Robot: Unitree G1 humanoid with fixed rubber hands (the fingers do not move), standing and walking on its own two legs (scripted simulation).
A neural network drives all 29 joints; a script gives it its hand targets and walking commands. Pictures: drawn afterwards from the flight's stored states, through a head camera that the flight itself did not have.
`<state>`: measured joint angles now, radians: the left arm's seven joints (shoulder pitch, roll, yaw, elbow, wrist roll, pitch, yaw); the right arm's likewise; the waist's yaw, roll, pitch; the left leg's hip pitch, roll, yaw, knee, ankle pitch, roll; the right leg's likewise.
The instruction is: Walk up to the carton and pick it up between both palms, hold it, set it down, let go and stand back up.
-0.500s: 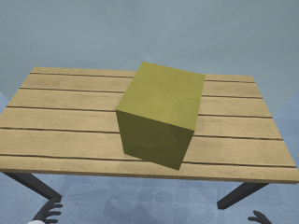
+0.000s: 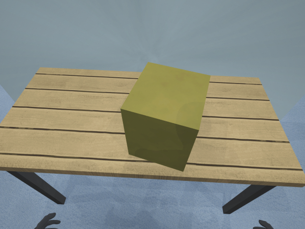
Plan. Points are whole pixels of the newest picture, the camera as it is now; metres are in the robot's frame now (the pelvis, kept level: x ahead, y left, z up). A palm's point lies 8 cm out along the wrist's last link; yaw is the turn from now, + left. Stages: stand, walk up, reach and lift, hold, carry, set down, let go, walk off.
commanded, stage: walk up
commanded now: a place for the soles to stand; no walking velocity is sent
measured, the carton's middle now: (166, 118) +0.44 -0.02 +0.00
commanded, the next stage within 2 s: reach and lift in 0.70 s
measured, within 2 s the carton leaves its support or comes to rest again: neither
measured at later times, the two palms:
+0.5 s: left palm out of the picture +0.09 +0.30 -0.11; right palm out of the picture +0.07 -0.33 -0.11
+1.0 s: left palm (66, 204) +0.19 +0.26 -0.10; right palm out of the picture +0.13 -0.30 -0.11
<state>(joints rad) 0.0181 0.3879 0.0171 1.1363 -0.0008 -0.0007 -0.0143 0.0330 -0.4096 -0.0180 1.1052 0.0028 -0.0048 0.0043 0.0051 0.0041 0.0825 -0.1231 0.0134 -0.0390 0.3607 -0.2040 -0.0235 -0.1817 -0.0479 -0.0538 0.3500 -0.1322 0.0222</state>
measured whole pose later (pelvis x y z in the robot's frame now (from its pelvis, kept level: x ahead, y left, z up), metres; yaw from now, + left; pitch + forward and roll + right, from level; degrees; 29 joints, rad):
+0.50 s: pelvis -0.01 -0.01 +0.00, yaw +0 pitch -2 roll +0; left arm 0.02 0.38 0.04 1.10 0.01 0.01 -0.03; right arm 0.10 -0.42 -0.03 1.08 -0.01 0.00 0.01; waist 0.00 0.01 0.08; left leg -0.17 0.02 -0.04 0.41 -0.21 -0.03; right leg -0.23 -0.04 -0.05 0.40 -0.14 0.01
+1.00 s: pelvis -0.01 -0.01 -0.03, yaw -2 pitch -7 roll +0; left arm 0.04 0.30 0.12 0.41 0.12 0.52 -0.02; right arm 0.05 -0.30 -0.09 0.82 -0.06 -0.08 0.03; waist -0.02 -0.04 0.22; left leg -0.18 0.08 0.02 0.68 -0.38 -0.05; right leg -0.25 -0.01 -0.02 0.66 -0.29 0.00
